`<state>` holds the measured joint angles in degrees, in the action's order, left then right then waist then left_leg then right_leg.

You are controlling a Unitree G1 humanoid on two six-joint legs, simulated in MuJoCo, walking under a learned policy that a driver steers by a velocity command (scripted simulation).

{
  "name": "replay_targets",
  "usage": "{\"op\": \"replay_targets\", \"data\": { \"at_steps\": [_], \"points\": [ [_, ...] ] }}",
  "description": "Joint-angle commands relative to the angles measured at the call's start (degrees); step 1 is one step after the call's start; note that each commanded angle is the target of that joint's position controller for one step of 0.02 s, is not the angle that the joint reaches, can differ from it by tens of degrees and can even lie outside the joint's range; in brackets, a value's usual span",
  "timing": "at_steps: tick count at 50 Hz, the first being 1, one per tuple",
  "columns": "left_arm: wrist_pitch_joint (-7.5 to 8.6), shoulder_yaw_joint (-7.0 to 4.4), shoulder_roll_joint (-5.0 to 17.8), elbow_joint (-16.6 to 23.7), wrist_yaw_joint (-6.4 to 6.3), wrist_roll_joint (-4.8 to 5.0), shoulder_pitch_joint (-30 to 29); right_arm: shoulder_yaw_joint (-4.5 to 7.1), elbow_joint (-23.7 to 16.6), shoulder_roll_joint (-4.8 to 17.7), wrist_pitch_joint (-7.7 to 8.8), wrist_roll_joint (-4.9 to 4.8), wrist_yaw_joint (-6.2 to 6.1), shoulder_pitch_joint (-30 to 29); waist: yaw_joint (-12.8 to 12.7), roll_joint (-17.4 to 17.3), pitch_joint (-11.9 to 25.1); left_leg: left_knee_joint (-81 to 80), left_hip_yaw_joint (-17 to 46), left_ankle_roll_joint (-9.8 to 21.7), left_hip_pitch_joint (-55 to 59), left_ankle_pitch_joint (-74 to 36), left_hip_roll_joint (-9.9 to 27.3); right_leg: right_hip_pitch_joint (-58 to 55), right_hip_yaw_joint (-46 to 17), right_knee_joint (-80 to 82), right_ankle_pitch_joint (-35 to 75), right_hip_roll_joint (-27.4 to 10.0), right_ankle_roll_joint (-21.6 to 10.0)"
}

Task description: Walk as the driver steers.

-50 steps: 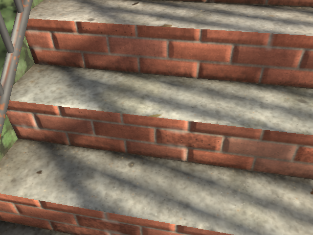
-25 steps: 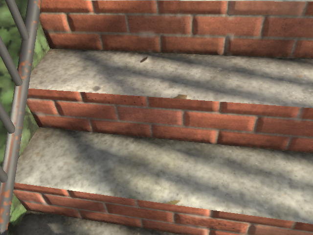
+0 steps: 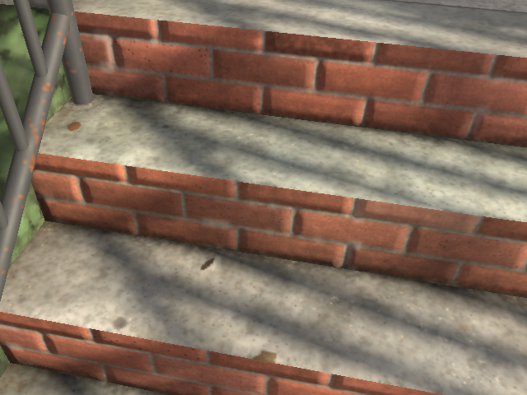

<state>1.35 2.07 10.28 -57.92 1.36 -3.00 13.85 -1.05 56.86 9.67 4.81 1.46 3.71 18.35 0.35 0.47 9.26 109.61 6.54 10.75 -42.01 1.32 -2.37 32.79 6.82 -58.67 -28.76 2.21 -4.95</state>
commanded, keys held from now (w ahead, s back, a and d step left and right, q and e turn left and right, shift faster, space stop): w+e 1.00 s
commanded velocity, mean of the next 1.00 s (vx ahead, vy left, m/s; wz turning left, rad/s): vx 0.50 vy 0.00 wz -0.52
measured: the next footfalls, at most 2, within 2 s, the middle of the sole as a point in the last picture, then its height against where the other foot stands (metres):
left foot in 0.36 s outside the picture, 0.19 m higher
right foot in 0.92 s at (394, 331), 0.20 m higher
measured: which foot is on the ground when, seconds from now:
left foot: up 0.00-0.34, down 0.36-0.94, up 0.96-1.00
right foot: down 0.00-0.38, up 0.40-0.90, down 0.92-1.00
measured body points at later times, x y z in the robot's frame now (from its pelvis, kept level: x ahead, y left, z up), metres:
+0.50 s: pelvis +0.24 +0.05 +0.18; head +0.22 +0.04 +0.63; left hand +0.34 +0.26 +0.04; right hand +0.34 -0.21 +0.07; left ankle +0.33 +0.14 -0.48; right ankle +0.11 -0.06 -0.32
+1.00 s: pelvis +0.45 -0.10 +0.33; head +0.47 -0.09 +0.78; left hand +0.74 -0.05 +0.24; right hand +0.30 -0.29 +0.19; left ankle +0.36 +0.13 -0.30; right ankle +0.51 -0.20 -0.28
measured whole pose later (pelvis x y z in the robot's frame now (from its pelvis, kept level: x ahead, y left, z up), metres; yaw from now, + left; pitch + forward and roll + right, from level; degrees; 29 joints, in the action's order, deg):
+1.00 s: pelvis +0.45 -0.10 +0.33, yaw -31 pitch +3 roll -1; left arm -0.8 1.8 11.1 -38.0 1.8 -0.6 1.3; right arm 0.5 58.5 10.2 4.1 0.1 0.9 23.7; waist 0.9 1.8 2.3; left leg 62.7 -1.3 1.2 -13.7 1.6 9.2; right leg 49.1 11.5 -73.0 -28.4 0.8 -9.2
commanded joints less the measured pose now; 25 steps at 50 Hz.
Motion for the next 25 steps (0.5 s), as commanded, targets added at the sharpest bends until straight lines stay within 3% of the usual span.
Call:
{"op": "replay_targets", "data": {
  "at_steps": [1, 2, 3, 4, 6, 7, 8, 10, 11, 12, 13, 14, 15, 16, 17, 18, 19, 20, 21, 22, 23, 24, 25],
  "points": [
    [0.97, 2.46, -10.1, -3.9, 1.99, -0.35, -0.9, -4.01, -12.7, -8.6, 3.02, -0.08, 0.93, -6.9, 6.7, -3.7, -11.8, 17.7, 5.1, 2.3, -27.3, -0.3, 1.0, -5.0, -23.2, 33.3, 9.2, -9.2, -2.5],
    [0.82, 2.21, -9.0, -4.1, 2.24, -0.62, -0.8, -4.7, -13.0, -8.8, 2.78, -0.74, 0.47, -6.8, 7.5, -1.2, -11.6, 16.0, 4.1, 1.6, -29.4, -0.8, 1.4, -5.2, -18.1, 34.0, 14.1, -8.3, -2.2],
    [0.55, 2.11, -7.5, -3.8, 2.24, -0.79, -1.5, -5.31, -13.7, -8.5, 2.3, -0.61, -0.13, -7.3, 8.6, -1.1, -11.2, 14.0, 2.3, 0.2, -29.9, -2.2, 2.4, -2.5, -15.6, 35.2, 15.1, -8.2, -2.2],
    [0.84, 2.02, -6.1, -3.0, 2.2, -0.65, -2.9, -5.49, -14.5, -6.4, 1.98, -0.21, -0.61, -8.2, 9.4, -1.5, -10.5, 7.9, -1.7, -1.4, -26.2, -6.3, 3.3, 2.7, -12.1, 37.0, 16.2, -7.0, -2.4],
    [1.59, 1.84, -3.9, -4.1, 1.96, -0.4, 3.0, -5.99, -15.1, -5.7, 1.38, 1.13, -1.87, -11.8, 7.0, 0.4, -7.9, 14.8, -9.0, -5.1, -27.4, -8.3, 5.0, 1.7, -14.4, 39.1, 17.5, -7.3, -6.2],
    [1.71, 1.57, -2.6, -5.2, 1.67, 0.03, 7.4, -6.57, -16.3, -6.7, 1.32, 0.99, -2.25, -14.1, 4.8, 2.4, -8.5, 17.7, -9.7, -6.1, -33.2, -6.0, 5.9, -2.5, -18.3, 40.4, 16.1, -8.2, -6.8],
    [1.47, 1.43, -2.6, -6.3, 1.36, -0.03, 12.5, -7.2, -17.2, -7.9, 1.51, 0.22, -2.13, -16.8, 1.9, 4.2, -8.8, 24.1, -9.0, -6.6, -42.9, -2.9, 7.0, -11.2, -22.9, 40.0, 15.0, -10.5, -7.3],
    [0.89, 1.0, -2.2, -6.1, 0.15, 0.34, 18.1, -7.7, -20.2, -7.1, 2.6, -1.1, -1.59, -22.7, -1.7, 4.2, -9.3, 18.2, -7.5, -7.7, -51.7, 1.2, 9.7, -22.6, -27.2, 39.7, 13.5, -12.1, -6.1],
    [0.47, 0.67, -2.2, -5.8, -0.25, 1.24, 21.3, -8.02, -22.8, -6.7, 3.32, -1.06, -1.28, -30.1, -5.1, 2.6, -8.9, 8.8, -10.7, -8.9, -50.7, 2.0, 9.5, -23.9, -28.1, 41.3, 13.0, -11.8, -6.2],
    [0.12, 0.36, -2.8, -6.8, -1.25, 2.31, 26.3, -8.79, -26.6, -8.5, 3.51, -0.67, -1.43, -38.5, -8.2, 4.4, -9.7, 5.2, -11.1, -10.0, -50.6, 5.6, 9.8, -23.5, -31.0, 44.5, 14.1, -13.6, -7.2],
    [-0.2, 0.08, -2.3, -6.6, -2.22, 2.07, 26.7, -8.89, -28.7, -8.6, 3.64, -0.77, -1.43, -40.7, -7.8, 5.5, -9.4, 0.6, -11.2, -10.7, -48.9, 5.7, 10.3, -24.8, -31.4, 47.0, 14.5, -14.6, -8.0],
    [-0.36, -1.25, -0.4, -5.5, -3.99, 3.45, 26.6, -10.34, -31.8, -10.4, 3.73, 0.34, -1.36, -46.7, -8.2, 6.8, -9.4, -11.3, -13.4, -10.6, -35.7, 14.6, 10.4, -17.4, -30.1, 56.8, 19.3, -16.1, -9.5],
    [-0.69, -1.75, 0.7, -5.9, -4.6, 3.81, 26.1, -10.27, -32.4, -9.9, 3.04, 0.32, -1.55, -46.7, -7.1, 8.2, -9.0, -21.0, -14.5, -9.9, -25.6, 18.8, 10.4, -17.3, -26.9, 59.7, 26.0, -16.3, -10.0],
    [0.8, -1.81, 2.0, -5.3, -4.28, 3.93, 20.2, -7.79, -31.0, -5.9, 3.25, -0.9, -1.71, -39.2, -0.2, 12.7, -3.0, -34.0, -21.2, -7.5, -1.6, 21.4, 4.5, -13.9, -19.5, 56.9, 60.4, -11.8, -8.9],
    [1.94, -1.8, 3.9, -7.1, -3.72, 2.16, 23.5, -4.48, -28.3, -1.8, 3.14, -0.7, -2.53, -29.6, 3.2, 17.8, 7.8, -31.8, -21.1, -5.0, 14.3, 22.9, 0.0, -19.2, -18.5, 48.7, 100.3, -13.4, -9.3],
    [2.73, -3.47, 9.3, -5.3, -3.59, 2.11, 18.0, -0.8, -24.9, 5.6, 2.78, -0.5, -2.69, -15.3, 11.0, 22.7, 12.4, -38.9, -10.4, -2.6, 17.7, 29.8, 2.1, -30.0, -16.8, 34.5, 119.7, -14.0, -7.1],
    [4.14, -4.63, 12.7, -2.1, -3.45, 2.21, 8.2, 1.83, -20.6, 12.3, 2.85, 0.23, -2.09, 0.1, 18.7, 17.4, 19.1, -45.4, 3.3, 0.3, 31.9, 32.7, 7.1, -24.6, -19.2, 19.4, 117.1, -13.5, -7.3],
    [5.59, -4.43, 6.8, 0.9, -1.6, 2.08, 8.4, 3.99, -17.1, 17.4, 1.6, 2.05, -2.58, 6.9, 15.7, -6.8, 26.4, -66.8, 31.0, 6.5, 50.0, 31.8, 19.8, -6.1, -17.1, 1.0, 93.1, -6.0, -6.6],
    [6.56, -2.82, -2.0, 2.8, 0.44, 0.16, 3.5, 4.31, -14.2, 16.8, -0.8, 2.78, -4.17, 10.7, 15.4, -21.7, 27.2, -92.2, 59.7, 10.8, 54.4, 41.6, 28.2, 9.7, -21.7, -29.3, 31.3, 4.4, -4.4],
    [6.52, -2.43, -4.9, 7.7, 3.37, 0.67, -5.7, 2.24, -11.4, 8.9, -2.12, 1.22, -5.6, 5.7, 12.6, -16.4, 16.8, -94.1, 59.1, 6.3, 42.8, 50.0, 29.5, 20.7, -26.1, -55.2, 26.2, 3.6, -4.3],
    [5.07, -0.77, -9.0, 14.0, 4.04, 2.06, -12.5, 0.01, -7.1, 1.7, -2.74, 1.26, -5.87, 0.2, 7.0, -14.4, 2.8, -90.4, 44.5, 3.4, 29.0, 48.5, 28.5, 28.8, -22.5, -66.0, 23.6, 1.5, -4.9],
    [3.72, -0.25, -8.4, 16.9, 3.57, 2.67, -12.5, -0.78, -3.4, -3.6, -2.95, 2.43, -5.64, -3.3, 2.3, -7.1, -7.2, -85.6, 29.1, 0.7, 19.2, 40.7, 26.7, 32.9, -19.8, -70.1, 23.3, 0.0, -6.2],
    [2.55, -0.2, -7.6, 16.6, 3.34, 3.03, -7.2, -1.69, -0.3, -8.1, -2.89, 2.93, -5.19, -5.5, -2.3, -2.1, -10.8, -82.8, 15.8, -3.9, 14.5, 32.5, 24.0, 33.3, -18.3, -71.1, 22.4, -1.5, -7.2]
  ]
}}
